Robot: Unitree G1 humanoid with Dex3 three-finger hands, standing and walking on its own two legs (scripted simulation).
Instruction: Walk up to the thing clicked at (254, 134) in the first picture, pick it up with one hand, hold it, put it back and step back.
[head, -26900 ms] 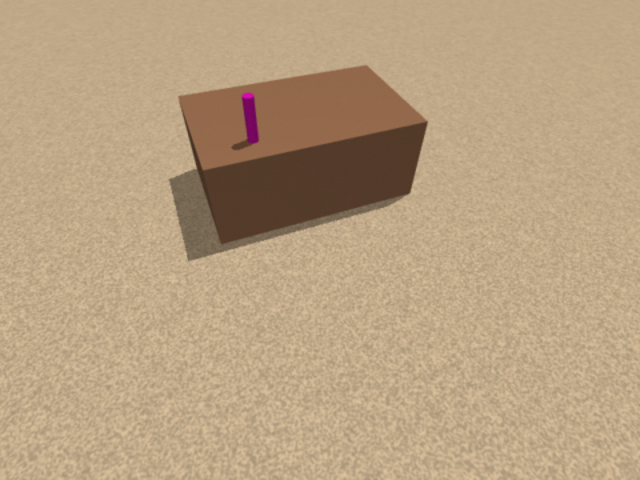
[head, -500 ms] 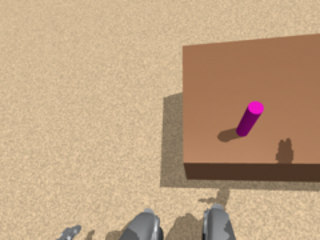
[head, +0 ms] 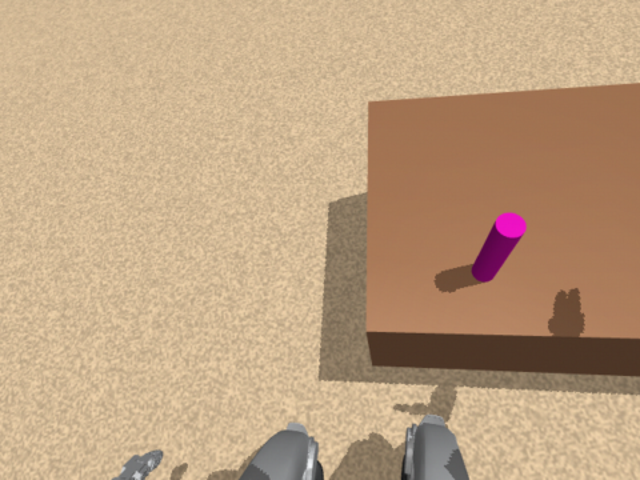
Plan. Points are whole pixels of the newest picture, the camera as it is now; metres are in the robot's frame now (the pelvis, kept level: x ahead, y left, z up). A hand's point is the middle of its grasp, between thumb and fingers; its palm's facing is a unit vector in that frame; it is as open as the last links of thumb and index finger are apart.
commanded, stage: go down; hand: right
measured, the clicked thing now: (495, 251) +0.49 -0.21 -0.20
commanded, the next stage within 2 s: approach in 1.44 s
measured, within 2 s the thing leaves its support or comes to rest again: neither
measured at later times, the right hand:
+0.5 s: hand out of the picture +0.42 -0.40 +0.05, palm faces +0.26 +0.97 -0.02, open 16.9 cm
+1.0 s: hand out of the picture +0.41 -0.41 +0.07, palm faces +0.26 +0.97 -0.01, open 16.8 cm
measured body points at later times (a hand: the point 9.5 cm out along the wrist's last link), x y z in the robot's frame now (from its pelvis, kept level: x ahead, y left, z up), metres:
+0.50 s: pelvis +0.00 +0.00 -0.01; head +0.16 -0.06 +0.40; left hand +0.06 +0.28 -0.10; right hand +0.41 -0.45 +0.06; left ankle -0.01 +0.15 -0.64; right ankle +0.04 -0.11 -0.64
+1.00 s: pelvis -0.01 +0.00 -0.01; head +0.15 -0.06 +0.40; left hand +0.08 +0.29 -0.10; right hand +0.39 -0.46 +0.07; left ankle -0.01 +0.15 -0.64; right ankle +0.04 -0.11 -0.64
